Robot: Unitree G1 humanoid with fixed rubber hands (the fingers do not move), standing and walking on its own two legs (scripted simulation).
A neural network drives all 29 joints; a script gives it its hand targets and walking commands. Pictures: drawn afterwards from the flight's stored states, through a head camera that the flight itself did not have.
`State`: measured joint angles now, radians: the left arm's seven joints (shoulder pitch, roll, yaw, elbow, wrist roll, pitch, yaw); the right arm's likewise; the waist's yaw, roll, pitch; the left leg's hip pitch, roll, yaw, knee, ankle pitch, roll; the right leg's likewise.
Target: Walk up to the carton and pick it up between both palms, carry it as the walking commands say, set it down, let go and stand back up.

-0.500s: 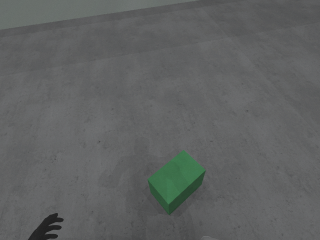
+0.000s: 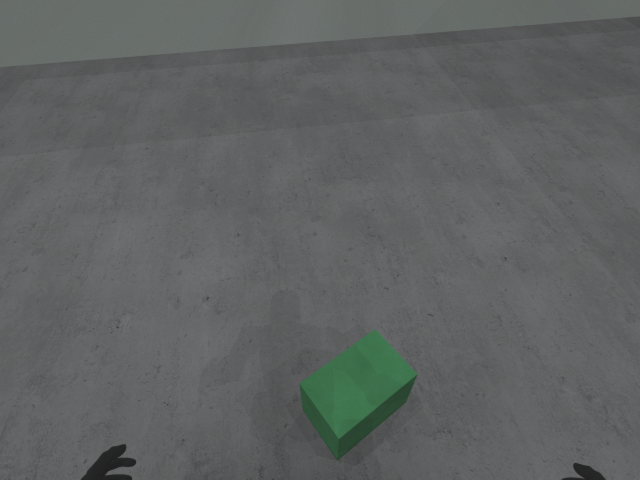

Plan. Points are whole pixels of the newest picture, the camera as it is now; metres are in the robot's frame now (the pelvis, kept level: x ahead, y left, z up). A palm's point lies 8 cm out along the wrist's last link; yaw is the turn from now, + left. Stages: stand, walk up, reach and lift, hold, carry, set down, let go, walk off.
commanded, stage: walk up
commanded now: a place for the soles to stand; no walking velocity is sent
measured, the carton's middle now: (356, 393) +0.49 -0.05 -0.67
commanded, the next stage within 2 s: none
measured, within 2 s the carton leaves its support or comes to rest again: neither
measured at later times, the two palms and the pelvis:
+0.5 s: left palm out of the picture +0.18 +0.51 -0.07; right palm out of the picture +0.05 -0.20 -0.11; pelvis +0.03 +0.15 -0.03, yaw -14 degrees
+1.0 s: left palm (18, 313) +0.39 +0.56 -0.10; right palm out of the picture +0.05 -0.05 -0.13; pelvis +0.12 +0.29 -0.05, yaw -29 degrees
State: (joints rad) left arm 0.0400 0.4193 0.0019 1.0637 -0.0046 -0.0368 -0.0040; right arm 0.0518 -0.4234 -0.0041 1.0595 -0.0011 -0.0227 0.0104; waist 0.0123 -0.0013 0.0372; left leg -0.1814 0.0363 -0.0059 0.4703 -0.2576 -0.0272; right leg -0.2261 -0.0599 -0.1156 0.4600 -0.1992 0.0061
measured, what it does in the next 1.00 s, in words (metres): steps to the left, turning right: left foot, then right foot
